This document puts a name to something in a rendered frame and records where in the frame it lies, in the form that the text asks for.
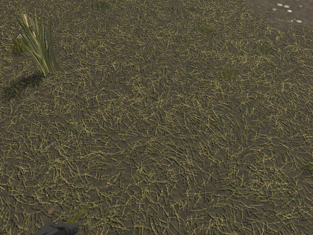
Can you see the robot left hand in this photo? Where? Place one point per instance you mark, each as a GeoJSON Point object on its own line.
{"type": "Point", "coordinates": [53, 228]}

